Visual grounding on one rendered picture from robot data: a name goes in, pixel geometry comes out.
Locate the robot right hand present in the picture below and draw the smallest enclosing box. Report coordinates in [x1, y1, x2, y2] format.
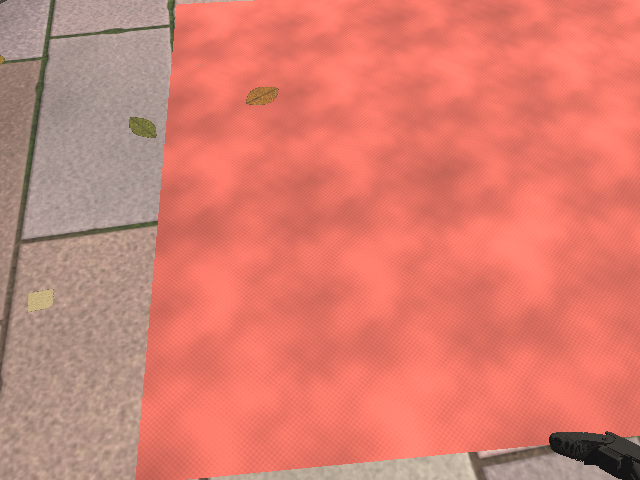
[549, 431, 640, 480]

